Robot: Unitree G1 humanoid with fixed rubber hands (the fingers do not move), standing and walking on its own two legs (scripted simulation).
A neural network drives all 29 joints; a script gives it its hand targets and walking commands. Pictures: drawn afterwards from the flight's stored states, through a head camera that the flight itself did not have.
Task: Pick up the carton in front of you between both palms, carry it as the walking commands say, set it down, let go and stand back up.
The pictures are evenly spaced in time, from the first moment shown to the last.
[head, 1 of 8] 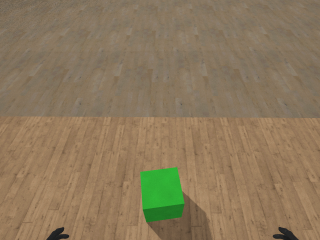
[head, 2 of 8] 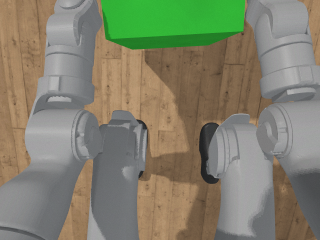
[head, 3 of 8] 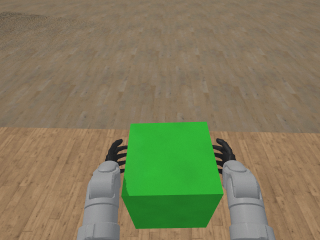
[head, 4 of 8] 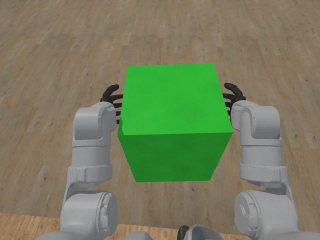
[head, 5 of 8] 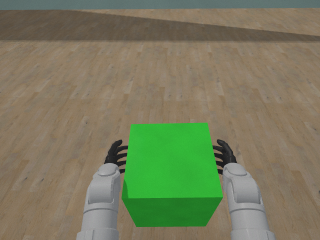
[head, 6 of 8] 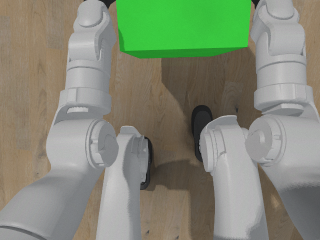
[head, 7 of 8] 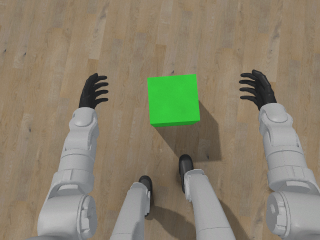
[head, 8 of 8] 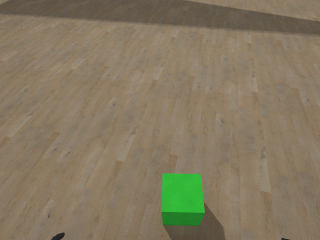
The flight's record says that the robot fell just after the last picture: no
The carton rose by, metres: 0.70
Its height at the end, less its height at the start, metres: -0.07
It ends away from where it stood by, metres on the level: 2.18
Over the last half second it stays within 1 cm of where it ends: yes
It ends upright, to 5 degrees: yes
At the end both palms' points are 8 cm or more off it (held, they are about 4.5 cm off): yes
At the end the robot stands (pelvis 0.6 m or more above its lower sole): yes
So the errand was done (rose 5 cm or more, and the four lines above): yes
